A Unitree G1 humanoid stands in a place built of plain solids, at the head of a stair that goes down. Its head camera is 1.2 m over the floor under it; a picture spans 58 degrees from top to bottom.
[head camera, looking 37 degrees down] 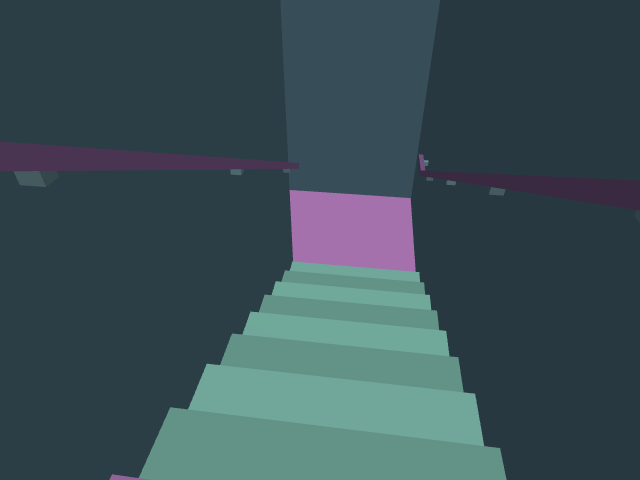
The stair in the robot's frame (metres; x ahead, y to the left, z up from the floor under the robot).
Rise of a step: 0.16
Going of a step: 0.30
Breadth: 1.10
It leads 7 degrees to the right of straight ahead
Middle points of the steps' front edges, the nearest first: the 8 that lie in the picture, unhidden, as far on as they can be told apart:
0.77 -0.03 -0.16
1.07 -0.07 -0.32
1.37 -0.11 -0.47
1.67 -0.15 -0.62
1.96 -0.19 -0.78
2.26 -0.22 -0.93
2.56 -0.26 -1.09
2.86 -0.30 -1.24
